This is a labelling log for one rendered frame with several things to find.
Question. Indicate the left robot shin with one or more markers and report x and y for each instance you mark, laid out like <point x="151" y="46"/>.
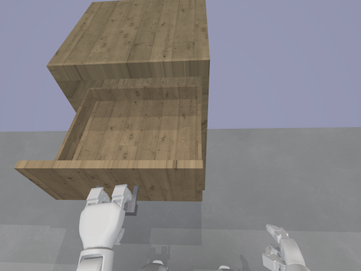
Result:
<point x="158" y="261"/>

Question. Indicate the drawer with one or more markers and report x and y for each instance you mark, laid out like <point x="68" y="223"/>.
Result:
<point x="146" y="136"/>

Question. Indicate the handle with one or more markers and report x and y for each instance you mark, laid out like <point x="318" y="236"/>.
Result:
<point x="130" y="207"/>

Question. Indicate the cabinet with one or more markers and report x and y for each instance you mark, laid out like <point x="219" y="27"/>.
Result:
<point x="137" y="43"/>

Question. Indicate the right robot hand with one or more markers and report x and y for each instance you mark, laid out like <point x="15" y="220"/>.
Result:
<point x="277" y="259"/>

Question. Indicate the left robot hand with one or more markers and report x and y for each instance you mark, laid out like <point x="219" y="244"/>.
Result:
<point x="101" y="223"/>

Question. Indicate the left robot forearm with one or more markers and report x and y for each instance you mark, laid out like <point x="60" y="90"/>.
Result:
<point x="96" y="259"/>

